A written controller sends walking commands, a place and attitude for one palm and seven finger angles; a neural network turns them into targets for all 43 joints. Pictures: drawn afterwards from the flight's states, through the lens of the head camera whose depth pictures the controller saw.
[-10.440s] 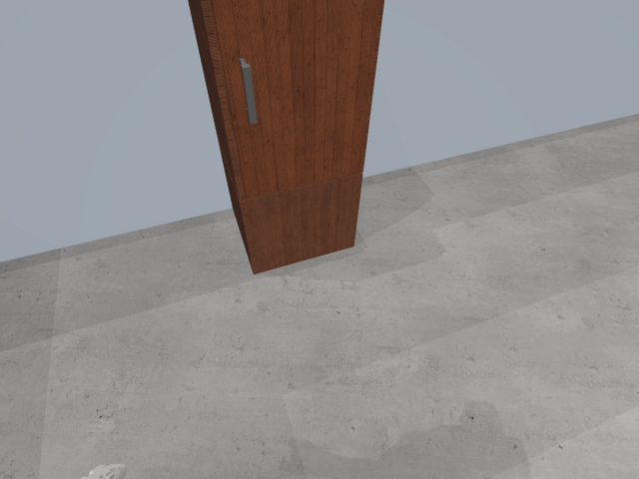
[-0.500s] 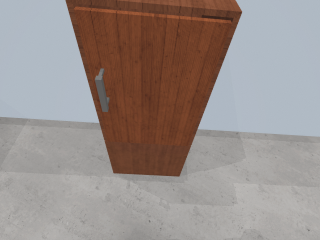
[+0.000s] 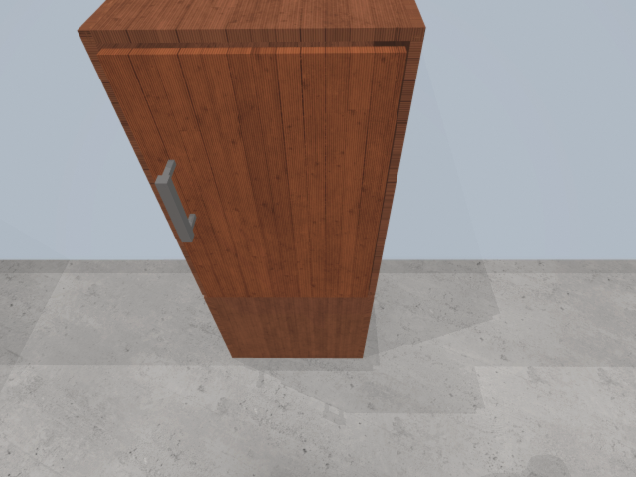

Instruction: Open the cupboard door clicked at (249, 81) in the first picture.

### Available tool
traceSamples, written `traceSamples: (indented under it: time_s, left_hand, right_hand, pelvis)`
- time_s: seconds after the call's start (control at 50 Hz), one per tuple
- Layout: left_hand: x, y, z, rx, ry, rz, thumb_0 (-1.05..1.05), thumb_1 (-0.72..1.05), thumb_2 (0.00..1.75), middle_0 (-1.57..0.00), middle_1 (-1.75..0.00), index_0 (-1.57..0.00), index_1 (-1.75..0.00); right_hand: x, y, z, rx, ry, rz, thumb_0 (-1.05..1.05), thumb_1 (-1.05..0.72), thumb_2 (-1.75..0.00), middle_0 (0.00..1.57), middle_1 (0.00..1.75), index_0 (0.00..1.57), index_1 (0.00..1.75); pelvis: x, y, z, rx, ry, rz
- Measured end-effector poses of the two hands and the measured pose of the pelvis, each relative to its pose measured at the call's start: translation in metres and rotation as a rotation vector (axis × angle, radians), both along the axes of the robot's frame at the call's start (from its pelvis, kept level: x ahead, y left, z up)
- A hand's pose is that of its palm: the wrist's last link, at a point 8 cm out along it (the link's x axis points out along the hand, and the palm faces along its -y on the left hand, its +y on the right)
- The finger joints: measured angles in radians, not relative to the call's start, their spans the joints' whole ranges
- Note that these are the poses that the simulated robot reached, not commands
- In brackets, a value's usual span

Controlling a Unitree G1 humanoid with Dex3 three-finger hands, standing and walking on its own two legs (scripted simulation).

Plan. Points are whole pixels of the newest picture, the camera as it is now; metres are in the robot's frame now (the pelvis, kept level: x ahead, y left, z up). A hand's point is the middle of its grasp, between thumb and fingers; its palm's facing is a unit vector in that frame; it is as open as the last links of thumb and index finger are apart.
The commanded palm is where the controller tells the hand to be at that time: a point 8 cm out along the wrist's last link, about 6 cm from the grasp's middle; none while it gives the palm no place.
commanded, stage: come to a stop and stand still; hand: left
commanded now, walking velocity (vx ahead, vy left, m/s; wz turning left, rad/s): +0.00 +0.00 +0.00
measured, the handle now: (179, 203) +0.52 +0.25 +0.01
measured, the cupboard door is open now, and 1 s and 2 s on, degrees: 0 0 0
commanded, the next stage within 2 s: look again from close up in 0.46 s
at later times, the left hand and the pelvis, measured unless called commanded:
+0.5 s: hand out of the picture -0.03 +0.13 -0.17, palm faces +0.07 -0.99 -0.15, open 7.3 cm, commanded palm none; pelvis +0.00 -0.03 +0.01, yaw +1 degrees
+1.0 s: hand out of the picture +0.05 +0.21 -0.16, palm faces +0.04 -0.97 -0.23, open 7.3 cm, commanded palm none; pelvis +0.00 +0.02 +0.01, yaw +0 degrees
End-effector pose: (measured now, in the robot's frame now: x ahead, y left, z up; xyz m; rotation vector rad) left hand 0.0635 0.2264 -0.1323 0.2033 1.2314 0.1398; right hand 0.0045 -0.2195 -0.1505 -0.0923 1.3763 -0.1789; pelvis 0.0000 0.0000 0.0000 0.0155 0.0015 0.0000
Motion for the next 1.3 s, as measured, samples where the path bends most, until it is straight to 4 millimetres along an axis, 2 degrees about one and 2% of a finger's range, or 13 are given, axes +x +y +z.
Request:
traceSamples:
  time_s: [0.14, 0.28, 0.42, 0.56, 0.64, 0.78, 0.94, 1.06, 1.22, 1.24, 1.26, 1.3]
  left_hand:
    - [-0.015, -0.01, 0.0, -0.012, 0.012, 0.038, -0.01, 0.95, 0.9, -0.21, -0.3, -0.2, -0.3]
    - [-0.048, -0.02, 0.0, -0.02, 0.086, 0.064, 0.0, 0.94, 0.9, -0.2, -0.3, -0.2, -0.3]
    - [-0.084, -0.04, -0.004, -0.058, 0.176, 0.097, 0.0, 0.92, 0.9, -0.2, -0.3, -0.2, -0.3]
    - [-0.101, -0.057, -0.007, -0.097, 0.224, 0.118, 0.0, 0.92, 0.9, -0.2, -0.3, -0.2, -0.3]
    - [-0.096, -0.052, -0.006, -0.084, 0.201, 0.096, 0.0, 0.91, 0.9, -0.21, -0.3, -0.2, -0.3]
    - [-0.066, -0.014, -0.006, -0.027, 0.089, 0.092, 0.0, 0.91, 0.9, -0.21, -0.3, -0.2, -0.3]
    - [-0.029, 0.025, 0.0, -0.002, -0.016, 0.052, 0.0, 0.91, 0.9, -0.2, -0.3, -0.2, -0.3]
    - [-0.025, 0.04, 0.002, -0.01, -0.034, 0.035, 0.0, 0.91, 0.9, -0.2, -0.3, -0.2, -0.3]
    - [-0.055, 0.048, -0.007, -0.042, 0.047, 0.032, 0.0, 0.91, 0.9, -0.2, -0.3, -0.2, -0.3]
    - [-0.052, 0.051, -0.002, -0.06, 0.012, 0.092, 0.0, 0.91, 0.9, -0.2, -0.3, -0.2, -0.3]
    - [-0.039, 0.055, 0.01, -0.061, -0.095, 0.126, 0.01, 0.91, 0.89, -0.2, -0.3, -0.2, -0.3]
    - [-0.009, 0.063, 0.045, -0.042, -0.36, 0.145, 0.01, 0.9, 0.89, -0.21, -0.31, -0.2, -0.31]
  right_hand:
    - [-0.009, -0.007, 0.007, 0.005, 0.021, 0.029, 0.01, -0.92, -0.9, 0.2, 0.3, 0.19, 0.3]
    - [-0.019, -0.01, 0.008, 0.02, 0.05, 0.043, 0.01, -0.91, -0.9, 0.2, 0.3, 0.19, 0.3]
    - [-0.026, -0.011, 0.009, 0.028, 0.082, 0.049, 0.01, -0.91, -0.9, 0.2, 0.3, 0.19, 0.3]
    - [-0.026, -0.01, 0.01, 0.026, 0.096, 0.049, 0.01, -0.91, -0.9, 0.2, 0.3, 0.19, 0.3]
    - [-0.016, -0.015, 0.007, 0.012, 0.053, 0.055, 0.01, -0.91, -0.9, 0.2, 0.3, 0.2, 0.3]
    - [0.017, -0.02, 0.008, -0.043, -0.062, 0.054, 0.01, -0.91, -0.9, 0.2, 0.3, 0.2, 0.3]
    - [0.041, -0.001, 0.021, -0.064, -0.156, 0.08, 0.01, -0.91, -0.9, 0.2, 0.3, 0.19, 0.3]
    - [0.037, 0.02, 0.023, -0.055, -0.155, 0.088, 0.01, -0.91, -0.9, 0.2, 0.3, 0.2, 0.3]
    - [0.007, 0.039, 0.023, -0.055, -0.091, 0.074, 0.01, -0.92, -0.9, 0.2, 0.3, 0.2, 0.3]
    - [0.006, 0.041, 0.025, -0.057, -0.111, 0.066, 0.01, -0.92, -0.9, 0.2, 0.3, 0.2, 0.3]
    - [0.007, 0.043, 0.029, -0.069, -0.163, 0.07, 0.01, -0.92, -0.9, 0.2, 0.3, 0.2, 0.3]
    - [0.016, 0.045, 0.036, -0.088, -0.294, 0.073, 0.01, -0.91, -0.9, 0.2, 0.3, 0.2, 0.3]
  pelvis:
    - [0.0, -0.014, 0.005, 0.004, -0.015, -0.002]
    - [-0.001, -0.024, 0.008, 0.001, -0.017, 0.005]
    - [0.001, -0.028, 0.009, -0.003, -0.017, 0.009]
    - [0.005, -0.03, 0.009, -0.005, -0.015, 0.011]
    - [0.003, -0.026, 0.005, -0.017, -0.01, 0.025]
    - [0.008, -0.009, 0.002, -0.028, -0.025, 0.026]
    - [0.004, 0.013, 0.005, -0.02, -0.045, 0.006]
    - [-0.003, 0.03, 0.007, -0.022, -0.049, 0.001]
    - [-0.012, 0.05, 0.007, -0.028, -0.046, -0.005]
    - [-0.015, 0.052, 0.006, -0.029, -0.046, -0.001]
    - [-0.017, 0.054, 0.005, -0.024, -0.046, -0.002]
    - [-0.021, 0.056, 0.002, -0.01, -0.031, 0.003]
